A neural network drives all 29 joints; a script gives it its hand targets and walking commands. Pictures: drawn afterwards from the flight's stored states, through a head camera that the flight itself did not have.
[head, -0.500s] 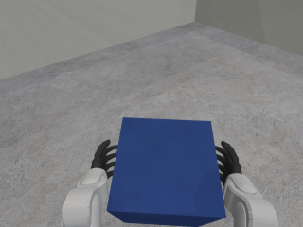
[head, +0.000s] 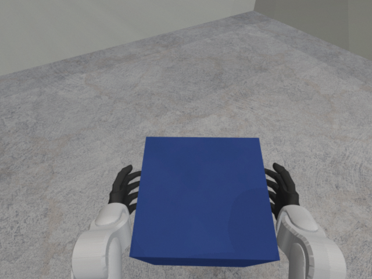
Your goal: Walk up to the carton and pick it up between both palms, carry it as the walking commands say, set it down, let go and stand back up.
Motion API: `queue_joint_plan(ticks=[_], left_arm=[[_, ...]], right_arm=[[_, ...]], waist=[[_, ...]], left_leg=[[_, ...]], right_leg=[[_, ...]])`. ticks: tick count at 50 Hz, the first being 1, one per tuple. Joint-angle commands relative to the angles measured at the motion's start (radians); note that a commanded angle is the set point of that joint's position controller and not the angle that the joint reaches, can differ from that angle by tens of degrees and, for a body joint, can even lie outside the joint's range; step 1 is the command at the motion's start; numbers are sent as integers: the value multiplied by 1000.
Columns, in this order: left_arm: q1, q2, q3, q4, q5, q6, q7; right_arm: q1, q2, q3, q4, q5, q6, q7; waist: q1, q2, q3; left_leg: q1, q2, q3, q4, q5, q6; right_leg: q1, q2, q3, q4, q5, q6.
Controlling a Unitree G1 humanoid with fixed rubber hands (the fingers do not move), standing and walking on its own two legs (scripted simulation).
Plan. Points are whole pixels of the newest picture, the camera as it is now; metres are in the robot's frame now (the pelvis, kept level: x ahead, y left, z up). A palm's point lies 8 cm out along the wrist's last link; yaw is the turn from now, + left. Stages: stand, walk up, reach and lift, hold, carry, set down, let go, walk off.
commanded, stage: carry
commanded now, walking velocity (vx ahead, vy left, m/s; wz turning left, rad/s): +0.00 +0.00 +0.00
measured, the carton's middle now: (200, 209) +0.25 -0.01 +0.03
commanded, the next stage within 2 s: none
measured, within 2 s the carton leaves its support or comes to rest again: neither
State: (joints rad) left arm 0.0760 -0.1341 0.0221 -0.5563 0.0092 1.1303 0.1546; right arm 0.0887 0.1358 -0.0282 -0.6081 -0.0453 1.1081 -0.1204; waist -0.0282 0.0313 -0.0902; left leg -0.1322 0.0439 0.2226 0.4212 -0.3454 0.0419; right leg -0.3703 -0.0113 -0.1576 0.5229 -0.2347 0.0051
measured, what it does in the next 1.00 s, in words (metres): walks ahead: right foot, then left foot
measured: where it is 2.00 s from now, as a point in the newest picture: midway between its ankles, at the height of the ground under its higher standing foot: outside the picture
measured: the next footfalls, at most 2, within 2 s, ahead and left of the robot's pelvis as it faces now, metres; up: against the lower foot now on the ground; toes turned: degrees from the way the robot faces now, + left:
right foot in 0.04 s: +0.09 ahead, -0.11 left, +0.00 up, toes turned -8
left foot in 0.58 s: +0.20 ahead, +0.14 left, +0.00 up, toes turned +7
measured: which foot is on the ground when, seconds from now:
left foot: down 0.00-0.42, up 0.44-0.56, down 0.58-1.00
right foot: up 0.00-0.02, down 0.04-1.00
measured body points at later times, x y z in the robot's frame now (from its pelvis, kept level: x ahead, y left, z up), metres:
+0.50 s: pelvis +0.10 +0.01 +0.00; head +0.12 +0.02 +0.45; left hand +0.35 +0.17 +0.08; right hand +0.36 -0.13 +0.10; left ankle +0.01 +0.10 -0.69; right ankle +0.05 -0.11 -0.74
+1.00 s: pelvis +0.13 +0.04 -0.02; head +0.12 +0.04 +0.44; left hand +0.37 +0.19 +0.06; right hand +0.37 -0.11 +0.07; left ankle +0.16 +0.14 -0.74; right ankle +0.06 -0.10 -0.74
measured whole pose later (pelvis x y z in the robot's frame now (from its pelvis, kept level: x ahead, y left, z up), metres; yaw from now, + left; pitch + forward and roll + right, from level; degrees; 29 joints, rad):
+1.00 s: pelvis +0.13 +0.04 -0.02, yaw -2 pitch +4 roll +0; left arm 0.07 -0.13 0.05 -0.50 0.02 1.13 0.15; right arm 0.04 0.13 -0.02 -0.51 -0.06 1.11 -0.11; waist 0.00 0.00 -0.12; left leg -0.40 0.03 0.15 0.59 -0.26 0.04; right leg -0.24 -0.10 -0.08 0.56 -0.39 0.07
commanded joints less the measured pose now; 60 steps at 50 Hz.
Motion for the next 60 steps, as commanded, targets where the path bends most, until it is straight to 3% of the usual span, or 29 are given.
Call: queue_joint_plan(ticks=[1,3,5,8,10,11,14,16,17,18,19,20,21,23,26,27,28,29,30,32,34,35,38,44,51,52,56,57,60], left_arm=[[-359,-705,-591,-108,-192,-3,-95],[-381,-697,-588,-102,-178,3,-92],[-373,-678,-570,-76,-180,7,-93],[-354,-675,-555,-26,-184,14,-99],[-391,-689,-575,-46,-203,6,-104],[-386,-692,-579,-50,-213,5,-105],[-432,-728,-613,-115,-247,-20,-109],[-460,-760,-635,-141,-260,-33,-118],[-472,-775,-639,-154,-260,-37,-120],[-471,-772,-640,-168,-263,-44,-122],[-477,-772,-641,-174,-264,-47,-121],[-497,-782,-651,-169,-264,-49,-117],[-442,-745,-633,-138,-249,-39,-113],[-337,-716,-615,-78,-224,-12,-114],[-353,-686,-625,-89,-239,-6,-110],[-347,-683,-613,-69,-233,-5,-106],[-372,-702,-610,-70,-222,-11,-106],[-389,-717,-610,-76,-222,-14,-108],[-408,-724,-595,-77,-216,-13,-108],[-448,-764,-597,-96,-215,-15,-119],[-488,-753,-595,-124,-219,-23,-113],[-468,-739,-589,-108,-214,-27,-112],[-399,-732,-600,-64,-216,-28,-110],[-406,-746,-616,-89,-236,-18,-116],[-444,-683,-529,39,-189,-43,-129],[-459,-737,-574,-35,-220,-44,-129],[-461,-689,-502,75,-167,-66,-127],[-483,-727,-548,-8,-201,-64,-126],[-471,-709,-523,45,-180,-66,-125]], right_arm=[[-355,714,658,-43,289,32,117],[-387,709,657,-31,295,43,122],[-397,698,659,-15,292,50,113],[-380,696,646,20,274,54,104],[-371,711,624,29,260,41,100],[-368,718,615,22,255,37,95],[-365,770,612,21,259,10,94],[-372,789,623,-4,258,-8,97],[-386,798,633,-32,269,-15,98],[-381,789,629,-43,270,-19,99],[-398,780,630,-61,276,-20,96],[-422,773,635,-89,290,-20,96],[-385,754,637,-54,291,-11,91],[-316,725,622,-6,263,3,86],[-253,696,599,69,219,17,89],[-274,693,595,63,221,18,92],[-337,706,610,30,237,13,99],[-376,718,618,-5,250,11,102],[-420,720,622,-41,260,16,103],[-503,768,656,-74,279,10,107],[-486,772,658,-56,280,5,106],[-461,758,652,-23,269,6,108],[-374,744,622,25,242,-2,102],[-359,760,615,7,232,-1,97],[-424,692,560,109,185,-20,99],[-453,742,611,16,224,-22,98],[-463,709,561,137,194,-37,102],[-468,752,605,69,222,-34,102],[-463,736,584,121,210,-37,104]], waist=[[17,67,-219],[23,-7,-200],[29,-125,-202],[12,-160,-180],[11,-107,-184],[12,-80,-208],[14,119,-276],[16,149,-259],[19,98,-254],[35,7,-264],[56,-154,-256],[59,-297,-207],[40,-223,-155],[33,-70,-139],[4,-105,-216],[0,-78,-251],[7,7,-247],[17,73,-258],[26,114,-254],[34,80,-139],[39,17,-111],[36,-28,-128],[27,12,-270],[25,24,-300],[22,-60,-171],[22,-37,-175],[23,-44,-133],[23,-49,-133],[25,-38,-132]], left_leg=[[-45,166,-87,110,875,-89],[-170,108,-83,171,512,-117],[-277,95,-100,226,305,-136],[-211,79,-86,60,120,-115],[-118,81,-64,-35,353,-111],[-43,90,-52,-11,596,-118],[201,167,-57,148,1423,-126],[251,164,-54,225,1575,-92],[150,146,-47,290,1484,-96],[-47,112,-28,404,1231,-122],[-376,32,-21,546,659,-161],[-637,-45,-90,622,-266,-152],[-560,17,-209,574,-348,-117],[-493,18,-168,327,-285,-63],[-175,-5,-56,17,288,-84],[-74,40,-83,-2,423,-85],[-38,135,-196,9,646,-58],[-47,228,-316,-10,752,5],[-139,274,-330,-45,591,23],[-238,210,-340,-62,287,22],[-268,156,-267,-42,235,-13],[-209,142,-239,-5,344,-21],[-53,148,-210,110,786,-15],[-17,147,-185,147,874,-2],[-110,121,-204,48,372,-10],[-114,120,-206,34,319,-13],[-135,116,-217,-1,229,-16],[-136,118,-220,-3,221,-20],[-131,113,-217,-10,192,-20]], right_leg=[[263,-107,64,-16,497,-69],[335,-205,160,14,825,-134],[454,-280,225,15,969,-183],[386,-257,198,-5,946,-127],[342,-203,127,56,893,-79],[305,-172,88,111,840,-63],[107,-41,-44,168,317,-35],[52,26,-87,-35,69,-22],[151,19,-68,-94,181,-30],[343,-33,1,-96,454,-66],[614,-161,160,-10,977,-168],[737,-334,331,-31,1316,-292],[584,-380,314,-68,1195,-268],[492,-298,203,-78,931,-152],[316,-199,18,27,590,-46],[245,-174,-1,88,394,-7],[147,-120,-1,135,174,24],[120,-70,28,147,-100,42],[159,-61,55,166,-264,35],[141,-79,70,-20,-176,21],[156,-132,92,-27,-64,17],[129,-138,112,-22,18,11],[176,-143,106,47,190,21],[187,-130,98,41,241,25],[120,-159,123,-47,68,4],[116,-160,120,-53,25,4],[84,-159,124,-78,-41,-1],[87,-156,123,-84,-45,-2],[68,-156,136,-100,-62,-9]])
